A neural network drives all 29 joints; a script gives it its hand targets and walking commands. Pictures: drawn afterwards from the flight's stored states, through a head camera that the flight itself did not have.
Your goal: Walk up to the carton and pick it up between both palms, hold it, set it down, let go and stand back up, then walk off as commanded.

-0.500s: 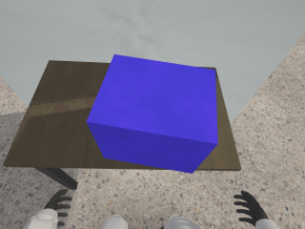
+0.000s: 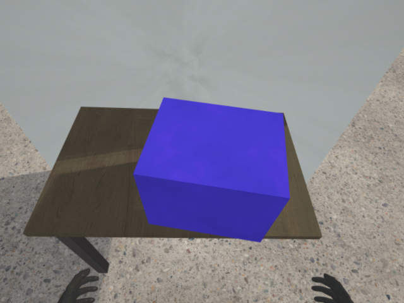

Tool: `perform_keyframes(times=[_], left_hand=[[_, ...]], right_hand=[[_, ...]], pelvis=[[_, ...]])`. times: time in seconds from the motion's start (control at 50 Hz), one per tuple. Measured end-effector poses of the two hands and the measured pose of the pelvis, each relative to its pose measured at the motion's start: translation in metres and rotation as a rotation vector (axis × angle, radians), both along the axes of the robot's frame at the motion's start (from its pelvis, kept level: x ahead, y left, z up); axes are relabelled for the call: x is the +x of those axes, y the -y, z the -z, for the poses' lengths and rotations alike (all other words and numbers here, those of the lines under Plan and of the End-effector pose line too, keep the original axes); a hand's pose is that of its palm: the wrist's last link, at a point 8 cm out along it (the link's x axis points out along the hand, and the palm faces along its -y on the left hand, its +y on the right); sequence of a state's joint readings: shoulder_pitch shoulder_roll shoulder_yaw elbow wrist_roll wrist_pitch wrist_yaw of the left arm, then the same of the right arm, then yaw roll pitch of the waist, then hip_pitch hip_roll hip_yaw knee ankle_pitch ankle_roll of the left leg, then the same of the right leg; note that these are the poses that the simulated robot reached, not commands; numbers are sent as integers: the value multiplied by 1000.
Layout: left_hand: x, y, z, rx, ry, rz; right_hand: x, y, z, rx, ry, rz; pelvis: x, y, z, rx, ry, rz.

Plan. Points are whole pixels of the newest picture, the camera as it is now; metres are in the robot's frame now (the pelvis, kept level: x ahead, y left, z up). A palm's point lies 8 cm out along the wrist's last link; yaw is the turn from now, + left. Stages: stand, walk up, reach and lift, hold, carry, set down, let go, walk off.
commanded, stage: reach and lift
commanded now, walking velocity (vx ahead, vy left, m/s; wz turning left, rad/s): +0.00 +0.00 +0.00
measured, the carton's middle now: (212, 171) +0.45 -0.01 -0.07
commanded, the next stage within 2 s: none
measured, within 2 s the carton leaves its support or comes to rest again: neither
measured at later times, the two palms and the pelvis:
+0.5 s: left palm (72, 300) +0.15 +0.25 -0.07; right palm out of the picture +0.15 -0.24 -0.06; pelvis +0.00 +0.01 +0.01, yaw -1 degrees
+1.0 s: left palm (63, 283) +0.18 +0.27 -0.05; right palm (332, 283) +0.18 -0.24 -0.05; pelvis +0.01 +0.01 +0.00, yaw +1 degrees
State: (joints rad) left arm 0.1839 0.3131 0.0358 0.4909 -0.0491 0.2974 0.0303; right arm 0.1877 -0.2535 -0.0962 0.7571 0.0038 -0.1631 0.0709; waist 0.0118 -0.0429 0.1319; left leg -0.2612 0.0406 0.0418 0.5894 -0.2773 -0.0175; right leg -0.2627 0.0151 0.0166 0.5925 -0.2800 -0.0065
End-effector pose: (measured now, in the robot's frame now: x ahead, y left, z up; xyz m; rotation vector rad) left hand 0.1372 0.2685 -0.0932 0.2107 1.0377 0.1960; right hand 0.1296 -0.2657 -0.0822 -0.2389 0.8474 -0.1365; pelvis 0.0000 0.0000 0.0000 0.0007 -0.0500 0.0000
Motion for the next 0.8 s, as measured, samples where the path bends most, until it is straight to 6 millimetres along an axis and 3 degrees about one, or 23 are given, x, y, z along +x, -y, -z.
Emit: perform_keyframes(times=[0.14, 0.32, 0.48, 0.8], left_hand=[[6, 9, -11, -40, 87, 15], [15, 16, -24, -82, 210, 1], [16, 14, -24, -97, 292, -9], [22, 8, -25, -115, 476, 9]], right_hand=[[5, -19, 0, 46, 80, 20], [12, -21, -11, 69, 168, 47], [17, -22, -21, 84, 221, 51], [33, -37, -22, 142, 331, 83]], pelvis=[[-8, -6, -1, 6, 9, 12], [-9, -10, -4, 11, 26, 18], [-5, -9, -5, 11, 28, 11], [4, -7, -3, 3, 7, -10]])
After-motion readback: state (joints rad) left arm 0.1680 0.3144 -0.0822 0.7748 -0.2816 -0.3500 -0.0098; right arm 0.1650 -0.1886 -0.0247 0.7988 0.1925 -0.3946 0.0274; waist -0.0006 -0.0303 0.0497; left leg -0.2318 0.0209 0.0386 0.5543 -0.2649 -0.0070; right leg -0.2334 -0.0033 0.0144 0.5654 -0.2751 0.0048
